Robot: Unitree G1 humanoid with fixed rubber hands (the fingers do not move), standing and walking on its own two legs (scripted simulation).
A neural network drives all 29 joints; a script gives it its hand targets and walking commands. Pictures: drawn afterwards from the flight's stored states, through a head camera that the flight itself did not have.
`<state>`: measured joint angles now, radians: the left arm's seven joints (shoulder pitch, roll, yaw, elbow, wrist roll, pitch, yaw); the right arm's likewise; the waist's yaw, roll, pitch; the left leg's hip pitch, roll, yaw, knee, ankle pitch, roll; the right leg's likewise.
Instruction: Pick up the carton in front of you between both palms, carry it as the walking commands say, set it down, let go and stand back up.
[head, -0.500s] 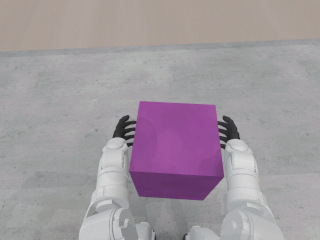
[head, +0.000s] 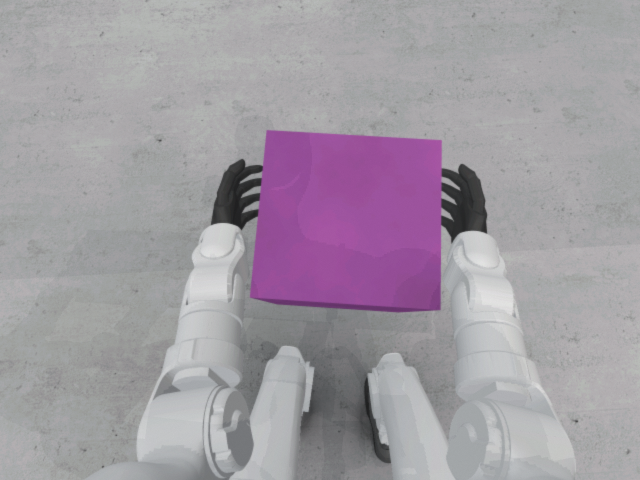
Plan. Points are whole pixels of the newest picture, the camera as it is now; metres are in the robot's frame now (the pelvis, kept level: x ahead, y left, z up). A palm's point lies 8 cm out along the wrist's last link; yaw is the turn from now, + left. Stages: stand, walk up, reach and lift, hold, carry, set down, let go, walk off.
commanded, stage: set down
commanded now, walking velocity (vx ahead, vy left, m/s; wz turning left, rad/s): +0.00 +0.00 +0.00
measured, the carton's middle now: (344, 237) +0.41 +0.01 -0.15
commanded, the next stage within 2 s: none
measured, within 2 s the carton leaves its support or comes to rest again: neither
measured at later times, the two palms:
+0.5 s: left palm (253, 229) +0.44 +0.16 -0.24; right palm (429, 239) +0.43 -0.14 -0.23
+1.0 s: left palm (266, 233) +0.48 +0.16 -0.39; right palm (409, 245) +0.46 -0.14 -0.39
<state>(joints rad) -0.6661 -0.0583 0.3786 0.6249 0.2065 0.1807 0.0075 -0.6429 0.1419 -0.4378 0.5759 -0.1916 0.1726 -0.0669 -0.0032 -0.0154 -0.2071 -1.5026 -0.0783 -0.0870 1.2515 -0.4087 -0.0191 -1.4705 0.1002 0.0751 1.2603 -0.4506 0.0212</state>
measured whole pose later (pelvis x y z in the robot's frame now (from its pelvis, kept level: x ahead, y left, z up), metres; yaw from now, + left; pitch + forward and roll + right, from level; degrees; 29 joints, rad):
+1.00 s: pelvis -0.05 +0.01 -0.24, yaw -3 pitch +42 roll -2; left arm -1.29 0.24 0.22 0.93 0.03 0.19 0.08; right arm -1.22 -0.06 -0.40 0.81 -0.03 0.18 -0.18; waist 0.01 -0.03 0.16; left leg -2.28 -0.12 -0.06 2.08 -0.54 -0.05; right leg -2.24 0.19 0.04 2.08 -0.59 0.09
